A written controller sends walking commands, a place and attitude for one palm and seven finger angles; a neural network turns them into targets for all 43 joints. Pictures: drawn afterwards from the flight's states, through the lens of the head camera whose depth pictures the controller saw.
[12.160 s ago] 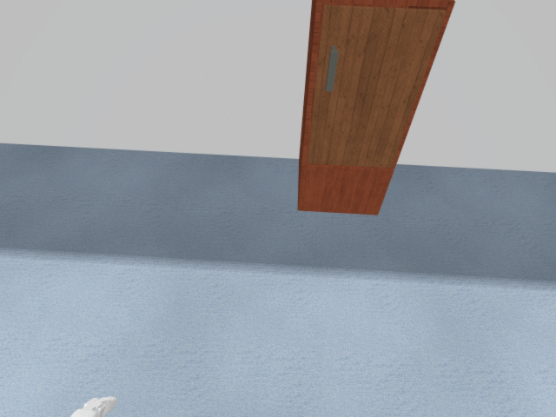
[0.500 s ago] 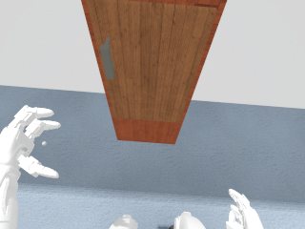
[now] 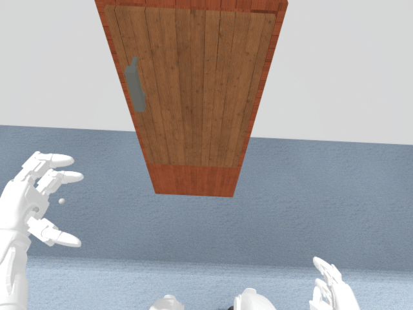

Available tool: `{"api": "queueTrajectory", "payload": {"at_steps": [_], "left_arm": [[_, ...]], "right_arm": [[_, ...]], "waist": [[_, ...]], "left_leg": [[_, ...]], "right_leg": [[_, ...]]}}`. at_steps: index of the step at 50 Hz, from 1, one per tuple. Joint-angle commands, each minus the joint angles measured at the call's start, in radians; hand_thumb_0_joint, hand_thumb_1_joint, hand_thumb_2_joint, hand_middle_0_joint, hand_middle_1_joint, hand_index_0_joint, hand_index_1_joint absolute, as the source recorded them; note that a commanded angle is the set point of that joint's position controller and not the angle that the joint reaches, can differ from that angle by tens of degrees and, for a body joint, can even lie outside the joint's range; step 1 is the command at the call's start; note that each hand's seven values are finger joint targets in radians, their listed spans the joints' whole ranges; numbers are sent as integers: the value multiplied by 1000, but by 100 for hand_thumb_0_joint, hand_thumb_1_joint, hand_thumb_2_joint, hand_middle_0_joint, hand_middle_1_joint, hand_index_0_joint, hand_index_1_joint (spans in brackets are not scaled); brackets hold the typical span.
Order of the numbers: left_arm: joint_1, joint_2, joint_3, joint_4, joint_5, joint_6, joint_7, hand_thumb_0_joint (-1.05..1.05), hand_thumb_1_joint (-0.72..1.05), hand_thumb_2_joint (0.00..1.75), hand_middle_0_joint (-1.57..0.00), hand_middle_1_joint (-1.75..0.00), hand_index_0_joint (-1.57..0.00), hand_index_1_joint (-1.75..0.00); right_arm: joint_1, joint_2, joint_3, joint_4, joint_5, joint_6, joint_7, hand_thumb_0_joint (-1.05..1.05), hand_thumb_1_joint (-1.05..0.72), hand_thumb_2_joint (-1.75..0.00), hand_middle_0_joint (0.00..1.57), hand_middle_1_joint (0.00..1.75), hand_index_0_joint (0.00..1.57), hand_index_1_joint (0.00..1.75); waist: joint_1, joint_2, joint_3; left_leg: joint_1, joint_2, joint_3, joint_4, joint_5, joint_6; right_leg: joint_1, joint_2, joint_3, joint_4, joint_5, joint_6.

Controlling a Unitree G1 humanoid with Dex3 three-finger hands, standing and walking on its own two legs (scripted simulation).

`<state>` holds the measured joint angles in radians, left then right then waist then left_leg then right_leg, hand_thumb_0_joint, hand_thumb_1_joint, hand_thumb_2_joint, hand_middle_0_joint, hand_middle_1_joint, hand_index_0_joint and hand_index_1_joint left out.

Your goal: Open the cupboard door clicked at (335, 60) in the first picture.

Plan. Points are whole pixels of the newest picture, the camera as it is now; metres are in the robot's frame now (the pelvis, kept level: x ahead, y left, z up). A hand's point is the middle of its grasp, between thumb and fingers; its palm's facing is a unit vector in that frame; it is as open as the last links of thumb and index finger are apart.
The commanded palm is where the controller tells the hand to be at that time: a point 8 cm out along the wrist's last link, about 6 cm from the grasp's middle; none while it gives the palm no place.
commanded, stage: move the hooked fingers beside the handle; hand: left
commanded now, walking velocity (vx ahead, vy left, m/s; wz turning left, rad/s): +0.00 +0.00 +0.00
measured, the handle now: (137, 84) +0.62 +0.21 +0.04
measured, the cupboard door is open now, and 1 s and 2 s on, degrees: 0 0 0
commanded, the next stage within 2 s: none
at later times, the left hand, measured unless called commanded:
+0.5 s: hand (83, 161) +0.37 +0.26 +0.05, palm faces -0.02 -1.00 -0.03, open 14.0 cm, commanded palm +0.35 +0.32 +0.05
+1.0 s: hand (97, 133) +0.45 +0.26 +0.04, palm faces +0.00 -1.00 -0.02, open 14.0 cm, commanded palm +0.43 +0.31 +0.04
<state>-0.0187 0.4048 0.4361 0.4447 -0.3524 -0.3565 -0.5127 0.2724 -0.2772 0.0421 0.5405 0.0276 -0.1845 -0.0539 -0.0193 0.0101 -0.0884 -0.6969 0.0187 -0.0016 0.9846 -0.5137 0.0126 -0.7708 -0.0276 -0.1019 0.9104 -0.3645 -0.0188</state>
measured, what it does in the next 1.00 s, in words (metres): stands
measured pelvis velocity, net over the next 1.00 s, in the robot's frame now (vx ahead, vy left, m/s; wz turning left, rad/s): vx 0.00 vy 0.01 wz -0.03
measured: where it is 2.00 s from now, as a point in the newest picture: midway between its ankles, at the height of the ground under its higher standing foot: outside the picture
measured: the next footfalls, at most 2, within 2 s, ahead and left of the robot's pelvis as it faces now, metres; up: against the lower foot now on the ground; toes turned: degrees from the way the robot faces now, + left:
none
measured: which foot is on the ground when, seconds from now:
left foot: down 0.00-1.00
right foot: down 0.00-1.00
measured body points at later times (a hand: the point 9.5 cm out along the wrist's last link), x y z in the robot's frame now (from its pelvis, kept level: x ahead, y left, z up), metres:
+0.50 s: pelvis +0.00 +0.00 -0.01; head +0.09 +0.01 +0.43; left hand +0.37 +0.31 +0.06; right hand +0.12 -0.26 -0.10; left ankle -0.02 +0.11 -0.68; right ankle +0.05 -0.11 -0.68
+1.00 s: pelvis +0.00 +0.01 -0.01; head +0.12 +0.03 +0.42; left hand +0.44 +0.31 +0.05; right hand +0.07 -0.26 -0.11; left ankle -0.02 +0.11 -0.68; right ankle +0.05 -0.11 -0.68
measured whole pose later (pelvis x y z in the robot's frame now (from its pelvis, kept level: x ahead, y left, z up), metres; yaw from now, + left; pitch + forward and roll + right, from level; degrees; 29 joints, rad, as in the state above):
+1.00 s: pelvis +0.00 +0.01 -0.01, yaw -2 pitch +20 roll -2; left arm -0.63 0.54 0.49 0.99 -0.18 -0.40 -0.44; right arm 0.33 -0.28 0.04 0.59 0.01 -0.03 -0.04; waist -0.11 -0.01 -0.10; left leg -0.86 0.03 0.02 1.04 -0.53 0.03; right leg -0.93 -0.02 -0.08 0.95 -0.36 0.00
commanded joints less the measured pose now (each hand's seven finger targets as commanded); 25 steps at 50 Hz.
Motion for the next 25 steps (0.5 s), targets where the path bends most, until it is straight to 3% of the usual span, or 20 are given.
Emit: {"api": "queueTrajectory", "payload": {"at_steps": [1,5,8,12,14,18,20,23,25], "left_arm": [[-167,249,99,-168,-35,-65,5,0,-50,30,-30,-120,-30,-120],[-206,268,109,-158,-33,-68,-3,0,-50,30,-30,-120,-30,-120],[-367,262,72,-117,-14,-70,-5,0,-50,30,-30,-120,-30,-120],[-521,286,54,-31,6,-75,-10,0,-50,30,-30,-120,-30,-120],[-581,296,45,8,21,-71,-13,0,-50,30,-30,-120,-30,-120],[-583,347,83,38,41,-64,-7,0,-50,30,-30,-120,-30,-120],[-566,354,98,50,40,-53,5,0,-50,30,-30,-120,-30,-120],[-538,384,141,112,41,-35,23,0,-50,30,-30,-120,-30,-120],[-561,363,122,148,50,-27,33,0,-50,30,-30,-120,-30,-120]], "right_arm": [[-4,-143,-64,-131,5,-50,-12,0,-90,-90,20,30,20,30],[-2,-145,-62,-125,5,-51,-17,0,-90,-90,20,30,20,30],[2,-146,-56,-101,5,-52,-26,0,-90,-90,20,30,20,30],[12,-156,-51,-78,6,-54,-40,0,-90,-90,20,30,20,30],[22,-156,-52,-70,8,-52,-41,0,-90,-90,20,30,20,30],[45,-156,-56,-70,3,-42,-33,0,-90,-90,20,30,20,30],[55,-156,-59,-77,1,-31,-25,0,-90,-90,20,30,20,30],[72,-161,-60,-83,-1,-7,-14,0,-90,-90,20,30,20,30],[76,-162,-61,-85,0,10,-9,0,-90,-90,20,30,20,30]], "waist": [[3,41,-257],[1,47,-267],[-29,83,-231],[-47,55,-230],[-47,75,-272],[-12,128,-387],[-6,99,-411],[-3,45,-388],[-13,48,-344]], "left_leg": [[-4,-28,-20,-160,274,3],[-7,-28,-18,-152,284,3],[-12,-25,-23,-143,235,1],[-43,-21,-35,-129,189,5],[-32,-22,-32,-128,191,5],[16,-22,-36,-125,312,-4],[11,-20,-30,-124,353,-4],[-38,-16,-20,-120,379,-3],[-64,-17,-13,-126,338,-2]], "right_leg": [[295,28,85,-105,121,-5],[304,27,91,-102,137,-6],[233,30,90,-95,86,-7],[202,29,96,-89,28,-9],[203,26,99,-82,36,-7],[247,28,86,-44,155,-13],[273,28,85,-42,204,-8],[295,32,86,-38,251,-5],[267,31,86,-45,222,-2]]}}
